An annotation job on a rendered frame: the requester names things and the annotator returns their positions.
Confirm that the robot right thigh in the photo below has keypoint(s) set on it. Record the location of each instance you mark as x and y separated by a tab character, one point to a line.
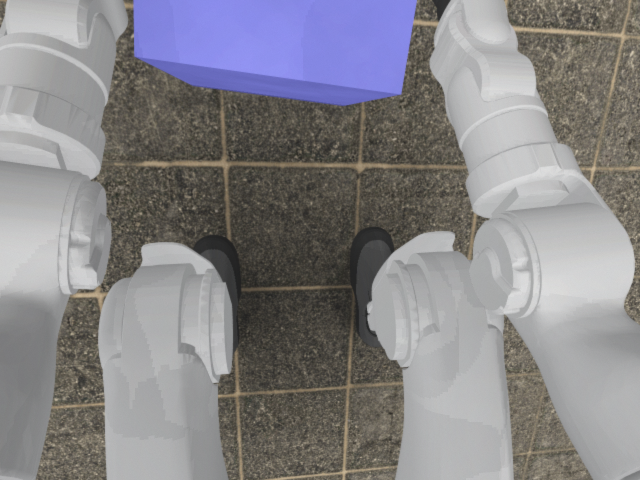
456	406

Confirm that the robot right upper arm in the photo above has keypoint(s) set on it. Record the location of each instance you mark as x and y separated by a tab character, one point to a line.
561	275

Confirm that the right robot forearm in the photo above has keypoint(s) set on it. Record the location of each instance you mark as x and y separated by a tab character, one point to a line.
512	155

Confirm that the left robot forearm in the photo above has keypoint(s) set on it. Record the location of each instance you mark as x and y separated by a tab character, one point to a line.
56	64

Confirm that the robot left upper arm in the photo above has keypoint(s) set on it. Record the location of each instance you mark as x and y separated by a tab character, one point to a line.
55	238

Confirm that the left robot foot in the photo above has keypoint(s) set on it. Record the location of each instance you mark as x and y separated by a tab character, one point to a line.
222	254

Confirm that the carton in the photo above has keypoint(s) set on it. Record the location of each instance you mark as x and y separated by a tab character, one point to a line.
337	52

